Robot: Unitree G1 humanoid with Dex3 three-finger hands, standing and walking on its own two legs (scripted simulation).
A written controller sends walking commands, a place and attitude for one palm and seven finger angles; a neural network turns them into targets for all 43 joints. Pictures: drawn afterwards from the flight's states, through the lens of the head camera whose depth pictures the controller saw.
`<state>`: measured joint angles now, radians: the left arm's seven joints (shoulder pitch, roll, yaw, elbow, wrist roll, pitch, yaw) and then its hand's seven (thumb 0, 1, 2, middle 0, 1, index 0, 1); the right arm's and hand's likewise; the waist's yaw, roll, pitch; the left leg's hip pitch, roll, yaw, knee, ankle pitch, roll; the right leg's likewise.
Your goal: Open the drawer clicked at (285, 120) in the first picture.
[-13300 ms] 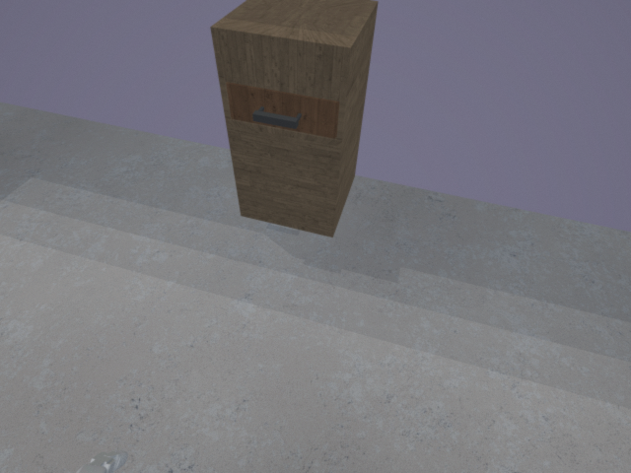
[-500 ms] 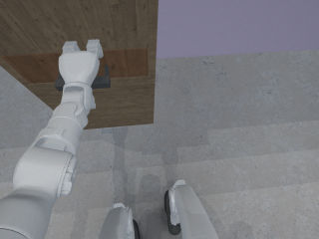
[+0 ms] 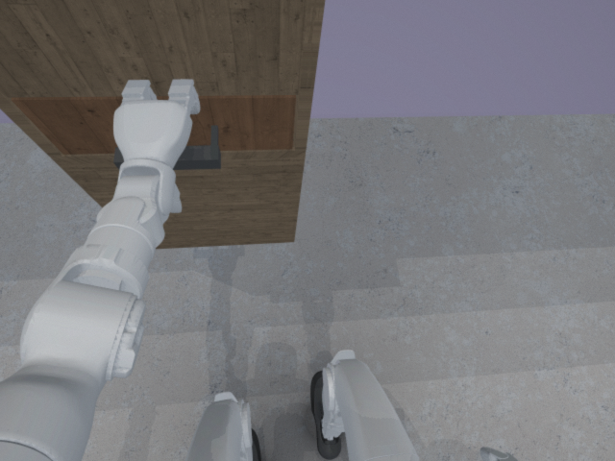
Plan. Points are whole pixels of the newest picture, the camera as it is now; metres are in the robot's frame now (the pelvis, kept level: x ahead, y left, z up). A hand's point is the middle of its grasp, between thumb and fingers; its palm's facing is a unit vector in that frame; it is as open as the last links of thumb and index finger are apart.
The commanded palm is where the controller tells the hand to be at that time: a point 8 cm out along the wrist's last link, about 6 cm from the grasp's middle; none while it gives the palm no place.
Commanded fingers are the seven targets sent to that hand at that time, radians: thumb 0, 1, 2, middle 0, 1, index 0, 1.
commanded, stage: move the hooked fingers above the handle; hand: left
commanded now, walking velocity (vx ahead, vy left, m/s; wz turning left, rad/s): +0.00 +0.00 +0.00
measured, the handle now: (170, 145) +0.58 +0.13 -0.08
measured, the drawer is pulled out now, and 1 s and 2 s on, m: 0.00 0.00 0.00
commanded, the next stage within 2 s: none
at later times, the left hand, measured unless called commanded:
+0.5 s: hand (167, 155) +0.52 +0.12 -0.01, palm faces -0.04 -0.06 -1.00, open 13.9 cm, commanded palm +0.50 +0.14 +0.03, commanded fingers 0.00 -0.50 0.30 -0.30 -1.20 -0.30 -1.20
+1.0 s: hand (165, 145) +0.53 +0.12 -0.01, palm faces -0.05 -0.05 -1.00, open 13.9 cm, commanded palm +0.51 +0.14 +0.03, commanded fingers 0.00 -0.50 0.30 -0.30 -1.20 -0.30 -1.20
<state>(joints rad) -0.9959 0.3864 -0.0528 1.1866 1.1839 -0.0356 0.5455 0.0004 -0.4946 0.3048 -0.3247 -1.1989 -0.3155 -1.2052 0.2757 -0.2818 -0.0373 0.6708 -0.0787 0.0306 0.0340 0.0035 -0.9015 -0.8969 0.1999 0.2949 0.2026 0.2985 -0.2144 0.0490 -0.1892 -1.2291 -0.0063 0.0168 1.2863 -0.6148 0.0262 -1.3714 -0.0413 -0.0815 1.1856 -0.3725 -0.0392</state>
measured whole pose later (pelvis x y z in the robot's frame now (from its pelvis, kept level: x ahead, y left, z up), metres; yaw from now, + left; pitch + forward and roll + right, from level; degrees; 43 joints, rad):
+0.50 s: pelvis +0.00 +0.00 +0.01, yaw +0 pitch +30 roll -1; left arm -0.96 0.36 -0.08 1.21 1.16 -0.05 0.51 0.00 -0.50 0.30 -0.32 -1.20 -0.31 -1.21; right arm 0.31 -0.27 -0.03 0.69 -0.07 0.04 0.04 0.00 -0.90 -0.90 0.20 0.30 0.20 0.30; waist -0.20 0.05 -0.20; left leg -1.16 -0.01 0.02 1.24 -0.60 0.03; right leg -1.30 -0.04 -0.07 1.14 -0.36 -0.03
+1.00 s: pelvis +0.01 +0.00 +0.02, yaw +0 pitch +30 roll -1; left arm -0.98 0.35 -0.09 1.22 1.14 0.00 0.50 0.00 -0.49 0.30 -0.32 -1.20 -0.31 -1.20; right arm 0.29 -0.25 -0.02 0.69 -0.07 0.06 0.04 0.00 -0.90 -0.90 0.20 0.30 0.20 0.30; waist -0.20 0.06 -0.20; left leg -1.13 -0.01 0.02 1.21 -0.61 0.03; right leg -1.27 -0.03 -0.07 1.12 -0.37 -0.03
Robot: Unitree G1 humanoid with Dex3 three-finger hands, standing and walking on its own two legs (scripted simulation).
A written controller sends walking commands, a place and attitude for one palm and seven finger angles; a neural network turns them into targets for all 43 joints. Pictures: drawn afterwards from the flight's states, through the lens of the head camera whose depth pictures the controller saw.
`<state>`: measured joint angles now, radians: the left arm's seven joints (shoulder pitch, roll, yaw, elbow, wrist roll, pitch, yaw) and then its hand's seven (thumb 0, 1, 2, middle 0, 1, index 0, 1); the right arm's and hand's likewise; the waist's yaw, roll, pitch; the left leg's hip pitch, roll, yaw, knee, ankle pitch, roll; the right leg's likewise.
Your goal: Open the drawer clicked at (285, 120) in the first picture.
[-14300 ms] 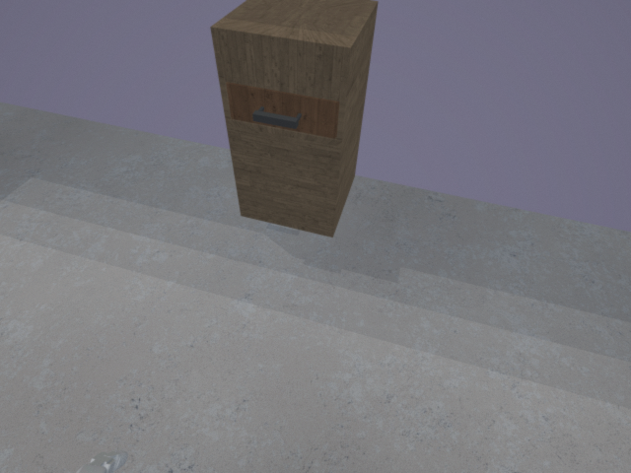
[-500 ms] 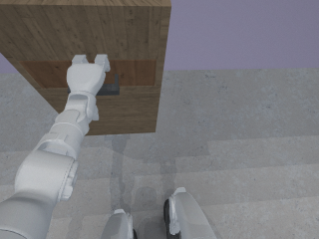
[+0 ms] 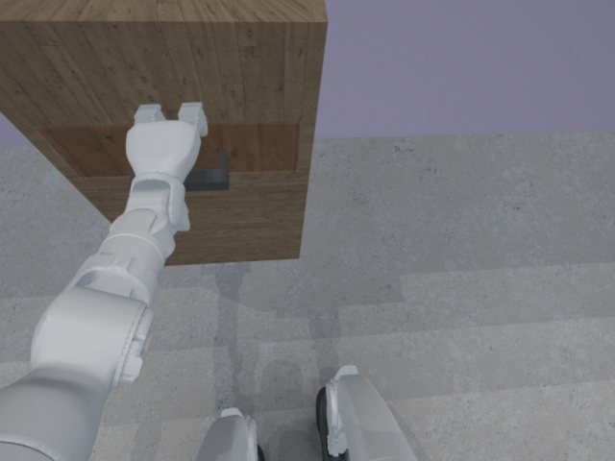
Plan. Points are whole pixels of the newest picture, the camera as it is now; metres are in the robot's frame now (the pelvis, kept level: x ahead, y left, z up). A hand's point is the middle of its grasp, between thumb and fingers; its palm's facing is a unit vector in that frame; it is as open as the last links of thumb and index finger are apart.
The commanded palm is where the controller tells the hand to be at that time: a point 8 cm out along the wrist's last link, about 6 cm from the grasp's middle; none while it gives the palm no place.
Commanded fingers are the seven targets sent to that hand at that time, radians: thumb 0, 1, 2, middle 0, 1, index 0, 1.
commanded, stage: move the hooked fingers above the handle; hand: left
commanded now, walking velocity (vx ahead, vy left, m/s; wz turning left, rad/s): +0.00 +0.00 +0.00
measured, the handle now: (181, 168) +0.57 +0.13 -0.10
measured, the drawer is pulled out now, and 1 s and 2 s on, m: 0.00 0.00 0.00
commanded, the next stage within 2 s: lower the fingers behind the handle in 1.96 s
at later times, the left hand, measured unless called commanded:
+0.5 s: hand (167, 165) +0.52 +0.13 -0.02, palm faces +0.01 -0.01 -1.00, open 13.9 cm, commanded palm +0.49 +0.14 +0.01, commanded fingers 0.00 -0.50 0.30 -0.30 -1.20 -0.30 -1.20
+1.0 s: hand (157, 167) +0.53 +0.15 -0.03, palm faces +0.04 +0.04 -1.00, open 13.7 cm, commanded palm +0.49 +0.14 +0.01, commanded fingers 0.00 -0.50 0.30 -0.30 -1.20 -0.30 -1.20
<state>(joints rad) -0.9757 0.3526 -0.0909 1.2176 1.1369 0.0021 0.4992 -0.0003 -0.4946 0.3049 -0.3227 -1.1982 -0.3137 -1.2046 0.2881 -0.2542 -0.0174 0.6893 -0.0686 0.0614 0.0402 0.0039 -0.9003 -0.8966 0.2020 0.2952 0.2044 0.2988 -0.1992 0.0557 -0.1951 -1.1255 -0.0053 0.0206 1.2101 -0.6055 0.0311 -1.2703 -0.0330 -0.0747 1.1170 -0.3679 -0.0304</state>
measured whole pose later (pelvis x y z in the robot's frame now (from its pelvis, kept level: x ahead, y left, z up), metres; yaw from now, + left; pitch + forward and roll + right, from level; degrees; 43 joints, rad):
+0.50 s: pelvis +0.00 +0.00 +0.00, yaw +0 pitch +30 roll -1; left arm -1.00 0.35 -0.10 1.23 1.13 0.06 0.55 0.00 -0.49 0.30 -0.32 -1.20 -0.31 -1.20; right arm 0.26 -0.26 -0.02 0.70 -0.07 0.08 0.05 0.00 -0.90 -0.90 0.20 0.30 0.20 0.30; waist -0.19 0.06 -0.19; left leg -1.14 -0.01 0.01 1.22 -0.60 0.03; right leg -1.28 -0.04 -0.08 1.12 -0.36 -0.03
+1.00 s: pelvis -0.01 +0.00 -0.01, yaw +0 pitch +31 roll -1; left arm -1.03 0.38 -0.10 1.21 1.12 0.12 0.58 0.00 -0.49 0.31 -0.32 -1.20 -0.33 -1.24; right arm 0.26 -0.26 -0.03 0.72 -0.06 0.08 0.05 0.00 -0.90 -0.90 0.20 0.29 0.20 0.30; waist -0.18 0.07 -0.16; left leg -1.18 -0.01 0.02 1.24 -0.60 0.03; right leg -1.32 -0.04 -0.07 1.14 -0.36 -0.03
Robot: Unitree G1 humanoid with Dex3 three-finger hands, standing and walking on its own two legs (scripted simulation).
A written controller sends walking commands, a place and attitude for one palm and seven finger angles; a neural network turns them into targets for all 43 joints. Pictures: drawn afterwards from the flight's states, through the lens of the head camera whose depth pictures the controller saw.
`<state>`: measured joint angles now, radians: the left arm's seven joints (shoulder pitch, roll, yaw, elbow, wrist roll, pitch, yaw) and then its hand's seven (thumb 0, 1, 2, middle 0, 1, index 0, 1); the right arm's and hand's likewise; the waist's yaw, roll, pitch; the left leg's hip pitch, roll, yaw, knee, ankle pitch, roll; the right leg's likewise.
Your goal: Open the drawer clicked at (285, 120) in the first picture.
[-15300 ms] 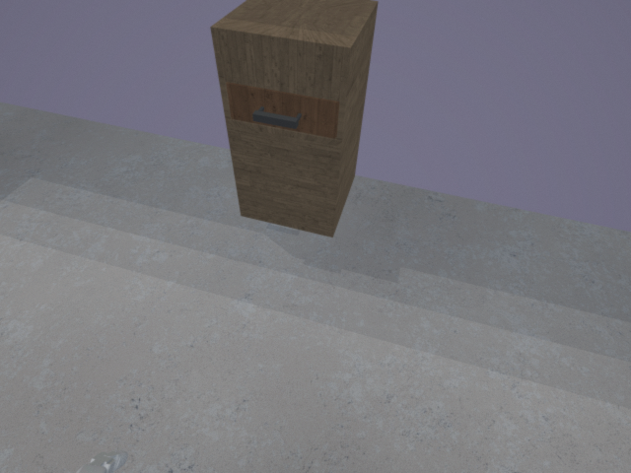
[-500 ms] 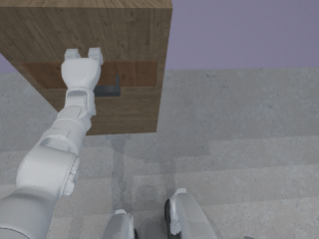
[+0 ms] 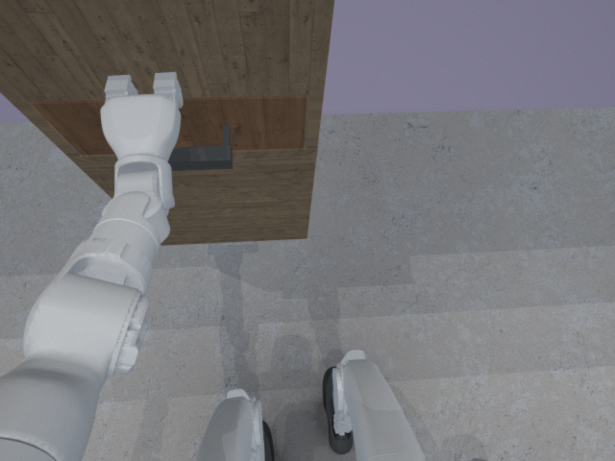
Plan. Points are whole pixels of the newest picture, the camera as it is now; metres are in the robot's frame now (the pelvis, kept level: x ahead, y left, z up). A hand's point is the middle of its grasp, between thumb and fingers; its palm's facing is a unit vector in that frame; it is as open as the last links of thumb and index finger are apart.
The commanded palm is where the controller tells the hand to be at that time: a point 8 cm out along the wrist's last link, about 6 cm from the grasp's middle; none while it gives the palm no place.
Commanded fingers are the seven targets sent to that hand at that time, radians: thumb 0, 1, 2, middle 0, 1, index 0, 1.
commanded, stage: move the hooked fingers above the handle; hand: left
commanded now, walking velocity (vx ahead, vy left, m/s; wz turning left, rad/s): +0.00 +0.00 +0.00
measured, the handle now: (183, 146) +0.58 +0.13 -0.09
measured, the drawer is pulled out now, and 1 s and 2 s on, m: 0.00 0.00 0.00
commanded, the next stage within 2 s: lower the fingers behind the handle in 0.96 s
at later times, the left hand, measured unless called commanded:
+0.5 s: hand (142, 167) +0.52 +0.18 -0.05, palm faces -0.08 +0.06 -0.99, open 13.8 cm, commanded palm +0.50 +0.14 +0.02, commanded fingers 0.00 -0.50 0.30 -0.30 -1.20 -0.30 -1.20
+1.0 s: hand (152, 175) +0.51 +0.16 -0.05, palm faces -0.16 +0.00 -0.99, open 13.8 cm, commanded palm +0.50 +0.15 +0.02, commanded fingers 0.00 -0.50 0.30 -0.30 -1.20 -0.30 -1.20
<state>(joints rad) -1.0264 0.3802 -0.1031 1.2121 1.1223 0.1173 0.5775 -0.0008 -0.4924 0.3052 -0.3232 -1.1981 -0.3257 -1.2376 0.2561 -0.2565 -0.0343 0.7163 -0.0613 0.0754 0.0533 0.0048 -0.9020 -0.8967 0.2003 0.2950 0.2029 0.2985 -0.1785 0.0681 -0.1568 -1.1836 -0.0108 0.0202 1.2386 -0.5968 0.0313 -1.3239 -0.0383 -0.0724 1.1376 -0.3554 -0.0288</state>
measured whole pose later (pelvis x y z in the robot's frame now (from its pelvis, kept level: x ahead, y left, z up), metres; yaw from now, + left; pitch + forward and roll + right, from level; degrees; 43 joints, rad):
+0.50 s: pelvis -0.01 +0.00 -0.01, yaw +0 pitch +32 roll +0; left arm -0.99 0.43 -0.10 1.15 1.08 0.15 0.48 0.00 -0.49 0.31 -0.32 -1.20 -0.31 -1.21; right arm 0.25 -0.26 -0.05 0.71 -0.05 0.07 0.04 0.01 -0.90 -0.90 0.20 0.29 0.20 0.30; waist -0.15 0.07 -0.13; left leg -1.23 -0.01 0.03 1.26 -0.59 0.03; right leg -1.37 -0.04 -0.06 1.16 -0.35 -0.03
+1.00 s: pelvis -0.01 +0.00 +0.00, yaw -1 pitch +31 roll +1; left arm -0.95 0.43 -0.03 1.17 1.06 0.14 0.43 0.00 -0.49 0.31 -0.35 -1.24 -0.31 -1.20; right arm 0.22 -0.25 0.00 0.65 -0.03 0.07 0.00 0.00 -0.90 -0.90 0.20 0.29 0.20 0.30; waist -0.19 0.06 -0.11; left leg -1.16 -0.01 0.07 1.19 -0.57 0.04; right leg -1.33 -0.03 -0.02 1.11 -0.32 -0.02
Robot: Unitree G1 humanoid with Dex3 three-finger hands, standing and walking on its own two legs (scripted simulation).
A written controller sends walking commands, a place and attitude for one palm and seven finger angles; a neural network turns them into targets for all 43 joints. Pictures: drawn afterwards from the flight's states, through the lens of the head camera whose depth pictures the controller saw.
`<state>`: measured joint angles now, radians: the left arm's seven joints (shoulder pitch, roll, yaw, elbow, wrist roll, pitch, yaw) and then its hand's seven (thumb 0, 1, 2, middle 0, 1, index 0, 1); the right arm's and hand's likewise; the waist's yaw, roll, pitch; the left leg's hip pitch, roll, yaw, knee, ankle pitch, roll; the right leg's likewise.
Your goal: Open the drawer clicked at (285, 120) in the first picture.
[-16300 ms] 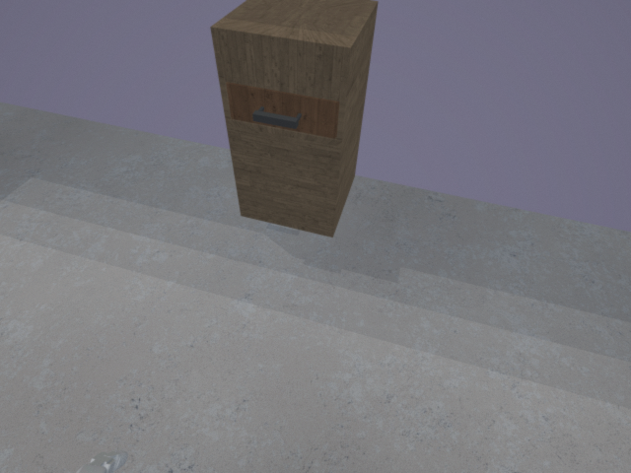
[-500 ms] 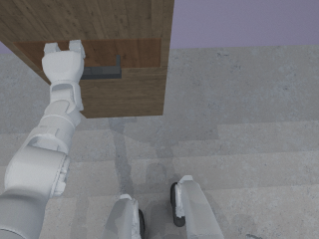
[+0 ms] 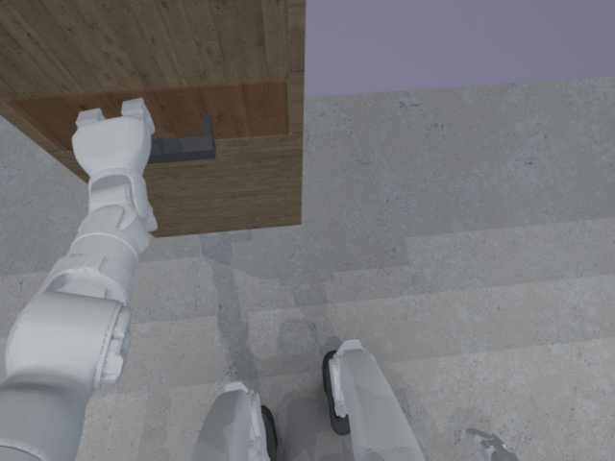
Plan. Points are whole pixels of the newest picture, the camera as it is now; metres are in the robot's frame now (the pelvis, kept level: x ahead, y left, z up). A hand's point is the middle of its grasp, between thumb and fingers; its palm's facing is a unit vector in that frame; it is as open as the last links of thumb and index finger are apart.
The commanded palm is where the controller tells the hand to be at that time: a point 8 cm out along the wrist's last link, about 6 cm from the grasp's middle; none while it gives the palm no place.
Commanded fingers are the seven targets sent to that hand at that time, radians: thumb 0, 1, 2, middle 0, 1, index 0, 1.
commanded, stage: lower the fingers behind the handle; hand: left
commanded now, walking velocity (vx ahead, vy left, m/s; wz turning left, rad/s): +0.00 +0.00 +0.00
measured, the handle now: (164, 137) +0.59 +0.14 -0.09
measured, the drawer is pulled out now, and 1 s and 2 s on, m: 0.00 0.00 0.00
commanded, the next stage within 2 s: close the thumb around the handle in 1.66 s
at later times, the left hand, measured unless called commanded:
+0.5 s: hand (161, 164) +0.53 +0.14 -0.08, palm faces -0.03 -0.01 -1.00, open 13.8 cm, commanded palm +0.51 +0.14 -0.01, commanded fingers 0.00 -0.50 0.30 -0.30 -1.20 -0.30 -1.20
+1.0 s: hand (167, 175) +0.53 +0.14 -0.10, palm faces +0.01 -0.02 -1.00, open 13.9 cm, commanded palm +0.51 +0.14 -0.05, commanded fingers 0.00 -0.50 0.30 -0.30 -1.20 -0.30 -1.20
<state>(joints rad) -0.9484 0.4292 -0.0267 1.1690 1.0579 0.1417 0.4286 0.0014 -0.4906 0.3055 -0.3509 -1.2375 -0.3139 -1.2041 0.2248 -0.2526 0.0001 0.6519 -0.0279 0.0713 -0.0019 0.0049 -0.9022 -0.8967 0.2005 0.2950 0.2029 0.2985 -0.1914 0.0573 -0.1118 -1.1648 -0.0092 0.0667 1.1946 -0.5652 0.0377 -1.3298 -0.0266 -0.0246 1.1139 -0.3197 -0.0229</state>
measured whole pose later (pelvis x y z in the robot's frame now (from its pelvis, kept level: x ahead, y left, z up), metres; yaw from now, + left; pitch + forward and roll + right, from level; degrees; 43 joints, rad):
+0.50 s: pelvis +0.00 +0.00 -0.03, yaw +0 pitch +34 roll +0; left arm -0.95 0.39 -0.03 1.14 1.15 0.05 0.54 0.00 -0.49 0.31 -0.32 -1.20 -0.32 -1.20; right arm 0.27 -0.25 -0.03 0.70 -0.07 0.06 0.05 0.00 -0.90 -0.90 0.20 0.29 0.20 0.30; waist -0.19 0.07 -0.15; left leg -1.29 0.00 0.04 1.33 -0.63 0.03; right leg -1.44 -0.03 -0.05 1.23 -0.37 -0.03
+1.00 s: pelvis +0.00 +0.00 -0.05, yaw +1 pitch +35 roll -1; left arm -0.96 0.39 -0.05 1.15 1.19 -0.03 0.59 0.00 -0.49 0.31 -0.32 -1.20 -0.30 -1.20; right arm 0.25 -0.27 -0.05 0.71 -0.09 0.04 0.05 0.00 -0.90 -0.90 0.20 0.29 0.20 0.30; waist -0.18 0.06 -0.18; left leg -1.39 0.00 0.02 1.45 -0.67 0.03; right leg -1.54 -0.04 -0.07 1.34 -0.41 -0.04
